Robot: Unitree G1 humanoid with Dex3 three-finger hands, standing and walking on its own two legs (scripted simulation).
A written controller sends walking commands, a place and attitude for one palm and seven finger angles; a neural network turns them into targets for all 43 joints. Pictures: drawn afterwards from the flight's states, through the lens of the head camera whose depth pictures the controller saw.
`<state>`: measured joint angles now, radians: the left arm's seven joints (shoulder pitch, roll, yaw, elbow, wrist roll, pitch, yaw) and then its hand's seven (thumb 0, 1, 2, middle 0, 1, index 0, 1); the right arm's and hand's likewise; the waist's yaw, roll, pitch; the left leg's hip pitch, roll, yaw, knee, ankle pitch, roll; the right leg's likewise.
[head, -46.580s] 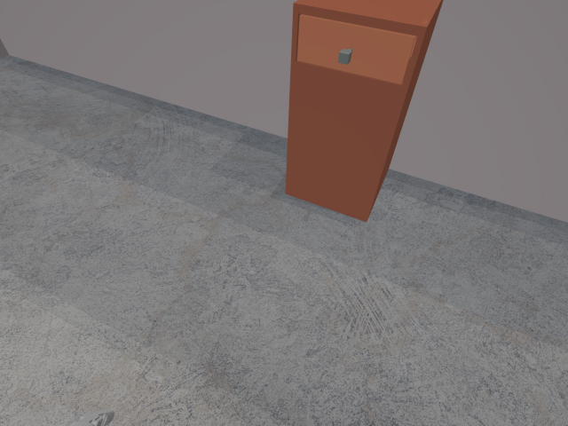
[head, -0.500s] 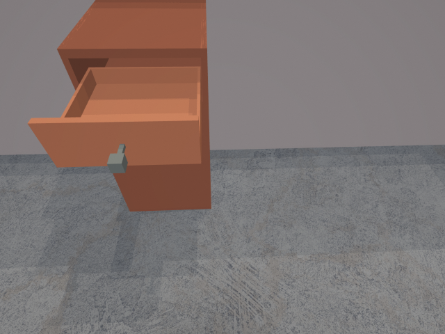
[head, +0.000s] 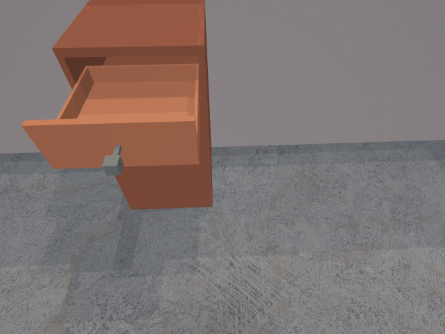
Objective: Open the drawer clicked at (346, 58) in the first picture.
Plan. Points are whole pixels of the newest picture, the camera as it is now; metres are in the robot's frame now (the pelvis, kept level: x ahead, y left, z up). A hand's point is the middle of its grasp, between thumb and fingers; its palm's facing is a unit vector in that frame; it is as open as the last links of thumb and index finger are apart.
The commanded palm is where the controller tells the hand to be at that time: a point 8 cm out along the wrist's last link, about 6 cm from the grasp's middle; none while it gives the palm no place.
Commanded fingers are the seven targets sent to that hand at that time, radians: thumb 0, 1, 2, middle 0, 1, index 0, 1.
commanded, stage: look to check the result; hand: left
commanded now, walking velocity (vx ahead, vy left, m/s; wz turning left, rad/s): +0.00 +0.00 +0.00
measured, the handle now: (115, 159) +0.48 +0.29 +0.00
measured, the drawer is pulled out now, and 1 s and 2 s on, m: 0.30 0.30 0.30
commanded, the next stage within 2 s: stand and wait in 0.04 s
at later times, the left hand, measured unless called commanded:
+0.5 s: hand out of the picture +0.05 +0.20 -0.17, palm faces +0.00 -0.96 -0.27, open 7.3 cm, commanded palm none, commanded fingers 0.00 0.90 0.90 -0.20 -0.30 -0.20 -0.30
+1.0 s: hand out of the picture +0.06 +0.21 -0.17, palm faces +0.00 -0.96 -0.29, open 7.3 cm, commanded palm none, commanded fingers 0.00 0.90 0.90 -0.20 -0.30 -0.20 -0.30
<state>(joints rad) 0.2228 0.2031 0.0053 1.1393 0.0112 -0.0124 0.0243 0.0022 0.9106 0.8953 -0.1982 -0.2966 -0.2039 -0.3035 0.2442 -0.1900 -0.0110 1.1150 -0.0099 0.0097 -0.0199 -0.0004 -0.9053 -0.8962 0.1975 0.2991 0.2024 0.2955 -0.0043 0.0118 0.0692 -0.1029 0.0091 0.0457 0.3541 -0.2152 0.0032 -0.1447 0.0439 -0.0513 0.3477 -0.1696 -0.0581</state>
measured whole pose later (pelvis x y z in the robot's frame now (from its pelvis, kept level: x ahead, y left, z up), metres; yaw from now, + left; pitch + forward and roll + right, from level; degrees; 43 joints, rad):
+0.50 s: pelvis +0.01 -0.01 +0.00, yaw +0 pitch -2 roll +0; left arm 0.18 0.23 0.01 1.13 0.01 -0.02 0.02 0.00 0.91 0.90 -0.20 -0.30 -0.20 -0.30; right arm 0.22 -0.22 -0.01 1.12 -0.01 0.01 -0.02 0.00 -0.90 -0.90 0.20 0.30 0.20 0.30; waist -0.01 0.01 0.07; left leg -0.08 0.02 0.04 0.34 -0.22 -0.01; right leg -0.12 0.06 -0.05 0.33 -0.17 -0.07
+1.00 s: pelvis +0.01 -0.01 +0.00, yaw +0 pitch -2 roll +0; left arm 0.16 0.26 0.02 1.13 0.01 -0.02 0.02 0.00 0.91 0.90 -0.20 -0.30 -0.21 -0.30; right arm 0.20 -0.25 -0.01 1.11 -0.01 0.01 -0.01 0.00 -0.90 -0.90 0.20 0.30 0.20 0.30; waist -0.01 0.01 0.07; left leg -0.07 0.02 0.04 0.32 -0.22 -0.01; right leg -0.11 0.06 -0.05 0.31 -0.17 -0.07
